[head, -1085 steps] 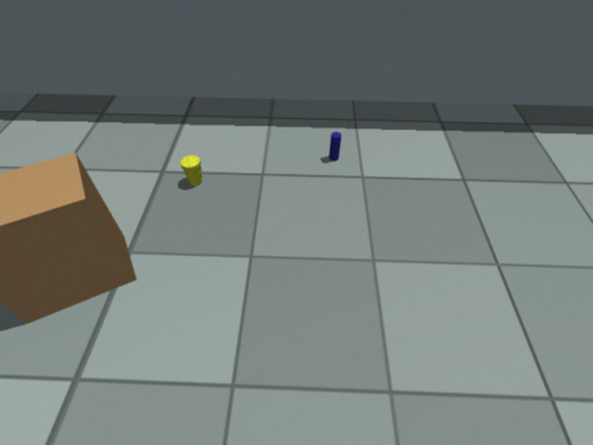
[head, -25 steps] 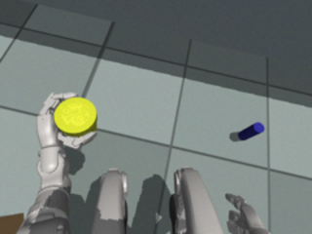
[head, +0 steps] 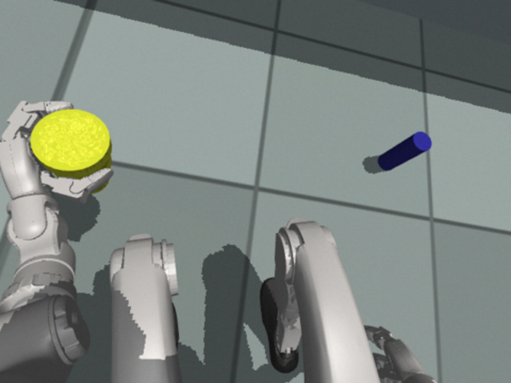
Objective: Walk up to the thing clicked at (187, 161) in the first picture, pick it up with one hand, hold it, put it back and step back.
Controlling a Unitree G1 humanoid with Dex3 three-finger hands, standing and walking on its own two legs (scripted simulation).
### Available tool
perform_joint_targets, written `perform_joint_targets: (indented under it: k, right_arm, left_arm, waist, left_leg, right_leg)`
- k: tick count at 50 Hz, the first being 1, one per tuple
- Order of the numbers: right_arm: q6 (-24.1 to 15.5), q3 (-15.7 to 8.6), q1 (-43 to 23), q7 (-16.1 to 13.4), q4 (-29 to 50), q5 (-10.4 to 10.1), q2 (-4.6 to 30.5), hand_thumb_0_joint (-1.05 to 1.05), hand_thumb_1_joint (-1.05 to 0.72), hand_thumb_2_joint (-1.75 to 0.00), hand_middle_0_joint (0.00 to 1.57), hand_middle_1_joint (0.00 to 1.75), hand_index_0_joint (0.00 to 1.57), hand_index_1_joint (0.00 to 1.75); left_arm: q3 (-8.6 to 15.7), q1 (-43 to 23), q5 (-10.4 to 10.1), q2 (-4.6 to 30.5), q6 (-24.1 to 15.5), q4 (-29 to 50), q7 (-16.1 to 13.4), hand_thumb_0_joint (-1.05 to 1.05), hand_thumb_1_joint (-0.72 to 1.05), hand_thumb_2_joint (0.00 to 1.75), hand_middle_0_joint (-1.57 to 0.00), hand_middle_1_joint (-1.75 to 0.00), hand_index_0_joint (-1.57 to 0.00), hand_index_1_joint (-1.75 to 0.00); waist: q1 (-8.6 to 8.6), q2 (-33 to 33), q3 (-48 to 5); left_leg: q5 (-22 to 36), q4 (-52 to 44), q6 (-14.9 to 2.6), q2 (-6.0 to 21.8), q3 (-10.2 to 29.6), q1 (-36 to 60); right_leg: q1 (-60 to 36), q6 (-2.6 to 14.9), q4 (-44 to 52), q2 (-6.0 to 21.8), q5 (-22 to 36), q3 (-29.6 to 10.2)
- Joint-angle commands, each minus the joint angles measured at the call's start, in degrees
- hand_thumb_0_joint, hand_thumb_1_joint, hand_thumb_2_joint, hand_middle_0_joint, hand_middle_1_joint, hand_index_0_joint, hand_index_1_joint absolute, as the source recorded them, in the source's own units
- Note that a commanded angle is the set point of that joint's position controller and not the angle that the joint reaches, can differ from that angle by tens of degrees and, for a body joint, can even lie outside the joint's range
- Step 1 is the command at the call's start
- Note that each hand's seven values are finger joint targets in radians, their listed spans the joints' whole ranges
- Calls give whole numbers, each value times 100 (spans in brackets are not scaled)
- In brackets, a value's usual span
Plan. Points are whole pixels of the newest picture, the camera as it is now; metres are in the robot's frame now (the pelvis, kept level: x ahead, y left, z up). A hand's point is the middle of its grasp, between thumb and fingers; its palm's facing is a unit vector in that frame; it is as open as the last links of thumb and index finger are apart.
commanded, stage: crouch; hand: left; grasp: from the side
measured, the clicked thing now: (81, 160) +0.45 +0.23 -0.09
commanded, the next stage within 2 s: lower in 0.62 s
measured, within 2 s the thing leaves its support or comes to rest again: neither
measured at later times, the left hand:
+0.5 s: hand (84, 163) +0.47 +0.25 -0.15, palm faces +0.21 -0.98 -0.02, open 11.8 cm
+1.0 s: hand (98, 171) +0.48 +0.24 -0.21, palm faces +0.23 -0.97 -0.01, open 11.8 cm
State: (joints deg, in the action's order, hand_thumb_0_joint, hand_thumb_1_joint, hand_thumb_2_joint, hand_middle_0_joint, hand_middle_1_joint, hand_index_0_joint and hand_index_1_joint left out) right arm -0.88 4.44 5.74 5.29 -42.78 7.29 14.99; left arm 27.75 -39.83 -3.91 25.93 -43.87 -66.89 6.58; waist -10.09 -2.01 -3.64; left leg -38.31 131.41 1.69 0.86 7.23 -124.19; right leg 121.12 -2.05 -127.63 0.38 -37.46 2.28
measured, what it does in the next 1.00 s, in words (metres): lowers itself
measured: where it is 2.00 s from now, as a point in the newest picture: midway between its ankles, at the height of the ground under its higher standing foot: (224, 352)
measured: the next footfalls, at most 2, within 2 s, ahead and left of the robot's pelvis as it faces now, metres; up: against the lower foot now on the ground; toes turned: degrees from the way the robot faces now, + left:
none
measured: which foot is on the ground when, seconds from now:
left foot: down 0.00-1.00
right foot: down 0.00-1.00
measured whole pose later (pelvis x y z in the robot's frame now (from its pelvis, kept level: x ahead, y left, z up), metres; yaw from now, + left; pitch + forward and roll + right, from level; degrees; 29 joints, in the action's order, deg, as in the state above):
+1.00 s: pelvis +0.00 +0.01 -0.07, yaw -7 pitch +21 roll -13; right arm 2.4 18.7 -2.2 7.9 -37.4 14.9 19.5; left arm 33.0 -41.5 -3.2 40.8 -51.3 -77.6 5.1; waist -15.6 -9.1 11.1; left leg -39.9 147.4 1.8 0.1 15.7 -129.9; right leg 123.6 -4.1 -137.3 -2.1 -36.3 8.1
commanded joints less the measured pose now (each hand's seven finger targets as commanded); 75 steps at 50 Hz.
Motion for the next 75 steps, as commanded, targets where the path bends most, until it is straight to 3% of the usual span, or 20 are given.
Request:
perform_joint_targets:
  k: [1, 5, 6, 9, 13, 21, 26, 30, 34, 36, 42, 46, 48, 53, 55, 58, 60, 61, 68, 75]
  right_arm:
    - [-53, -347, 728, -99, 288, 40, 1403, 0, -93, -92, 20, 30, 20, 30]
    - [20, -233, 722, -80, 243, 125, 1490, 0, -93, -92, 20, 30, 20, 30]
    - [30, -210, 729, -60, 265, 147, 1507, 0, -93, -92, 20, 30, 20, 30]
    - [87, -123, 701, -27, 291, 193, 1602, 0, -93, -91, 20, 30, 20, 30]
    - [147, -51, 691, 14, 311, 265, 1682, 0, -92, -91, 20, 30, 20, 30]
    - [203, 107, 595, 43, 319, 367, 1839, 0, -93, -91, 20, 30, 20, 30]
    - [242, 194, 536, 61, 311, 439, 1900, 0, -93, -91, 20, 30, 20, 30]
    - [281, 280, 429, 77, 350, 492, 1985, 0, -93, -91, 20, 30, 20, 30]
    - [318, 403, 384, 105, 420, 535, 2038, 0, -93, -91, 20, 30, 20, 30]
    - [331, 434, 299, 111, 459, 550, 2054, 0, -93, -91, 20, 30, 20, 30]
    - [347, 680, 95, 142, 572, 647, 2157, 0, -93, -91, 20, 30, 20, 30]
    - [350, 821, -56, 147, 615, 753, 2238, 0, -92, -91, 20, 30, 20, 30]
    - [341, 906, -144, 155, 637, 810, 2264, 0, -93, -91, 20, 30, 20, 30]
    - [331, 1077, -239, 129, 652, 934, 2433, 0, -94, -91, 20, 30, 20, 30]
    - [338, 1146, -346, 136, 664, 977, 2455, 0, -94, -91, 20, 30, 20, 30]
    - [359, 1214, -435, 137, 671, 1049, 2507, 0, -93, -91, 20, 30, 20, 30]
    - [384, 1260, -452, 134, 660, 1079, 2544, 0, -93, -91, 20, 30, 20, 30]
    - [375, 1281, -497, 152, 691, 1094, 2541, 0, -93, -91, 20, 30, 20, 30]
    - [416, 1449, -620, 168, 796, 1154, 2633, 0, -92, -91, 20, 30, 20, 30]
    - [439, 1652, -869, 158, 907, 1244, 2635, 0, -91, -90, 20, 30, 20, 30]
  left_arm:
    - [270, -2396, -167, 1687, -723, 1546, 0, 0, -3, 119, -115, -130, -115, -132]
    - [388, -2350, -60, 1899, -726, 1317, 8, 0, -2, 119, -117, -132, -118, -133]
    - [290, -2284, -74, 1670, -721, 1237, 41, 0, 1, 120, -116, -131, -117, -132]
    - [452, -2106, -17, 1895, -725, 1059, 65, 0, 2, 120, -118, -132, -118, -133]
    - [393, -2137, 23, 1978, -737, 1124, 117, 0, 8, 120, -117, -132, -118, -133]
    - [405, -2326, -93, 2243, -832, 1546, 138, 0, 11, 120, -119, -133, -120, -133]
    - [302, -2259, -84, 2157, -871, 1489, 79, 0, 9, 120, -120, -133, -120, -134]
    - [394, -2054, -59, 2328, -910, 1313, 66, 0, 10, 121, -121, -133, -121, -134]
    - [381, -2069, -94, 2295, -947, 1056, 56, 0, 10, 121, -123, -135, -124, -135]
    - [464, -1941, -100, 2406, -973, 1012, 50, 0, 9, 121, -122, -134, -122, -135]
    - [512, -1855, -102, 2454, -1119, 218, -110, 0, 4, 118, -122, -136, -123, -136]
    - [659, -1965, -50, 2964, -1399, 292, -126, 0, 8, 117, -119, -133, -121, -133]
    - [559, -2031, -3, 3001, -1501, 238, -99, 0, 10, 116, -120, -134, -122, -133]
    - [796, -2176, -64, 3381, -1687, 367, -170, 0, 6, 114, -116, -131, -118, -130]
    - [786, -2154, -11, 3522, -1722, 337, -242, 0, 3, 112, -116, -129, -117, -129]
    - [611, -1985, 62, 3323, -1748, 101, -287, 0, 6, 115, -114, -130, -116, -130]
    - [605, -2040, 142, 3506, -1789, 104, -335, 0, 5, 114, -116, -131, -117, -130]
    - [533, -1883, 132, 3296, -1779, -55, -336, 0, 6, 116, -115, -131, -116, -130]
    - [413, -1813, 82, 3243, -1815, -372, -465, 0, 9, 119, -118, -135, -120, -134]
    - [507, -2033, 104, 3702, -2041, -466, -641, 0, 12, 119, -117, -133, -119, -133]
  waist:
    - [-18, 1521, -4102]
    - [-111, 1595, -3819]
    - [-144, 1602, -3780]
    - [-163, 1639, -3552]
    - [-223, 1761, -3561]
    - [-318, 2051, -3564]
    - [-404, 2170, -3407]
    - [-396, 2193, -3249]
    - [-552, 2038, -3059]
    - [-507, 1963, -3039]
    - [-770, 1653, -2502]
    - [-746, 1799, -2528]
    - [-827, 1857, -2479]
    - [-897, 2333, -2598]
    - [-877, 2542, -2490]
    - [-1008, 2621, -2274]
    - [-1036, 2658, -2155]
    - [-1059, 2557, -2105]
    - [-1238, 2226, -1908]
    - [-1266, 2173, -1723]
  left_leg:
    - [436, -1367, -198, -68, -454, 2502]
    - [414, -1144, -195, -46, -394, 2298]
    - [526, -1126, -174, -35, -355, 2385]
    - [576, -1036, -150, -18, -270, 2260]
    - [579, -894, -143, -7, -228, 2232]
    - [694, -616, -108, 23, -103, 2273]
    - [936, -522, -73, 51, -28, 2411]
    - [914, -473, -54, 62, 16, 2377]
    - [910, -405, -69, 59, 92, 2163]
    - [902, -340, -88, 66, 86, 2151]
    - [574, -192, -120, 82, 193, 1733]
    - [520, -108, -111, 106, 212, 1827]
    - [558, -55, -106, 131, 247, 1837]
    - [915, -39, -12, 195, 374, 2332]
    - [946, -47, 22, 214, 422, 2401]
    - [1077, -17, 50, 244, 493, 2530]
    - [1048, -33, 57, 243, 525, 2425]
    - [1126, -14, 54, 250, 557, 2483]
    - [1185, 55, 30, 282, 739, 2373]
    - [711, 153, -16, 295, 746, 2099]
  right_leg:
    - [-2005, 374, 1125, -155, 680, 394]
    - [-1798, 367, 921, -186, 708, 471]
    - [-1733, 375, 851, -188, 799, 526]
    - [-1599, 378, 689, -208, 826, 622]
    - [-1601, 369, 582, -232, 870, 680]
    - [-1583, 366, 373, -267, 1022, 762]
    - [-1490, 372, 266, -265, 1209, 829]
    - [-1520, 370, 204, -273, 1189, 899]
    - [-1624, 339, 188, -278, 1232, 960]
    - [-1618, 332, 192, -299, 1218, 962]
    - [-1674, 293, 185, -342, 1035, 1081]
    - [-1792, 281, 162, -378, 997, 1111]
    - [-1830, 272, 113, -392, 1042, 1127]
    - [-1877, 283, -35, -398, 1358, 1224]
    - [-1774, 306, -89, -414, 1348, 1261]
    - [-1700, 293, -133, -401, 1465, 1337]
    - [-1749, 292, -144, -404, 1464, 1381]
    - [-1733, 280, -151, -405, 1526, 1405]
    - [-1859, 216, -145, -450, 1635, 1545]
    - [-1947, 193, -58, -532, 1330, 1582]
